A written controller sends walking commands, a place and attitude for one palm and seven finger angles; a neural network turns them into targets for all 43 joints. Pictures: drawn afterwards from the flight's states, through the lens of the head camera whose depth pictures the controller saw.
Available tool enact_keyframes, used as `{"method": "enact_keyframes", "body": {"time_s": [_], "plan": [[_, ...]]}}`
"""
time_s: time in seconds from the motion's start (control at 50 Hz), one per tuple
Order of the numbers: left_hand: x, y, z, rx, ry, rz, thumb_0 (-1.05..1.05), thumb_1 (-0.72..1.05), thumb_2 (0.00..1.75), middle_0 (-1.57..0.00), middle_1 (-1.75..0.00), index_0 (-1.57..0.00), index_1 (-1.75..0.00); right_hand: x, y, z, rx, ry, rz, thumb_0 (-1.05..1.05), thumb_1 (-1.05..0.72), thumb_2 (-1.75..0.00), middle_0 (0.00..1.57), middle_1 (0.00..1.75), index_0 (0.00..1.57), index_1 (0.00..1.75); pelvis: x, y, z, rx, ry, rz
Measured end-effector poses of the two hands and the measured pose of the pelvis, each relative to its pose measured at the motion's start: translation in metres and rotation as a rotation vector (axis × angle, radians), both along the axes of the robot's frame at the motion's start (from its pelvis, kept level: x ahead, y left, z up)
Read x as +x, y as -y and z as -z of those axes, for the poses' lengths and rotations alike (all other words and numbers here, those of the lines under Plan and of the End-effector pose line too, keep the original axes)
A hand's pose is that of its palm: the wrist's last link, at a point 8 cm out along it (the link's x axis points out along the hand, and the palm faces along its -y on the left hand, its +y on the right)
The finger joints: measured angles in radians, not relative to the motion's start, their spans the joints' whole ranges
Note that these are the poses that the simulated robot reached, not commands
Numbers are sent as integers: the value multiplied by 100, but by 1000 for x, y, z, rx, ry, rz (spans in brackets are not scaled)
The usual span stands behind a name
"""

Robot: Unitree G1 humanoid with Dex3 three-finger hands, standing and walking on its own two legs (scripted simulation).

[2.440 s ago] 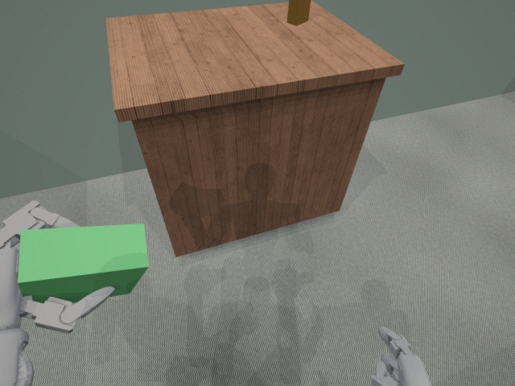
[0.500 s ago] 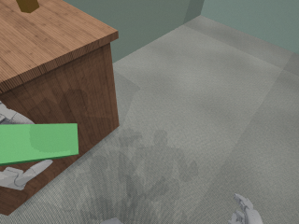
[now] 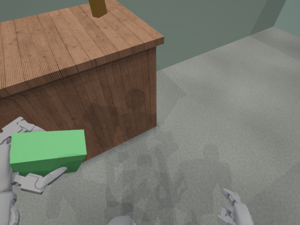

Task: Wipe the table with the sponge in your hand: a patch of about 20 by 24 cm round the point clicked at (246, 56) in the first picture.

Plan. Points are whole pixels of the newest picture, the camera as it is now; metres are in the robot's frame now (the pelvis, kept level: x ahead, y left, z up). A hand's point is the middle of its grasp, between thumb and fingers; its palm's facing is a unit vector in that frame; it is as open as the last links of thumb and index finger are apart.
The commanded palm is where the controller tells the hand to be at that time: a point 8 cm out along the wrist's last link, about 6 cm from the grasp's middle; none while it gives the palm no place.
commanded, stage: take the last steps up to it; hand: left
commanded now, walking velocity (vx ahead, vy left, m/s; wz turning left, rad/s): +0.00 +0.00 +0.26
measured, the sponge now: (60, 154) +0.23 +0.20 +0.14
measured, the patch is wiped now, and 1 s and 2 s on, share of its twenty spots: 0.00 0.00 0.00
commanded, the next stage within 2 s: none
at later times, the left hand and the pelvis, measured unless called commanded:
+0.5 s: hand (4, 210) +0.12 +0.24 +0.16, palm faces +0.55 -0.72 -0.43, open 9.7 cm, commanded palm +0.06 +0.27 +0.18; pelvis -0.05 -0.03 -0.02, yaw +9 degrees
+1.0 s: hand out of the picture +0.15 +0.28 +0.17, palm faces +0.55 -0.73 -0.41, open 9.7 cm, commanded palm +0.09 +0.30 +0.18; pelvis -0.02 +0.00 -0.01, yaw +10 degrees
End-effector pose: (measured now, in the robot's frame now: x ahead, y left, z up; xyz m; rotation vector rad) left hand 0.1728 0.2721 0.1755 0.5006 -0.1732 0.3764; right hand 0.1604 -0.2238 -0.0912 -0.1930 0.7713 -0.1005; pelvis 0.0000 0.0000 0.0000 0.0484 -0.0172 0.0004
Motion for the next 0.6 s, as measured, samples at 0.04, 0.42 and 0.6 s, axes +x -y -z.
{"method": "enact_keyframes", "body": {"time_s": [0.04,0.42,0.6], "plan": [[-6,-1,0,6,4,-9,0,-45,98,-80,-133,-79,-133,-4,8,-5,-35,-1,-3,1,-90,-90,20,30,20,30,-5,2,-1,4,-8,-21],[-96,-10,-11,62,105,-107,0,-45,98,-80,-133,-79,-133,-51,-15,8,42,15,-103,1,-90,-90,20,30,20,30,-49,15,8,-54,13,-121],[-103,7,2,12,54,-144,0,-45,98,-80,-132,-79,-133,-47,9,18,9,-62,-150,1,-90,-90,20,30,20,30,-56,30,4,-18,22,-160]]}}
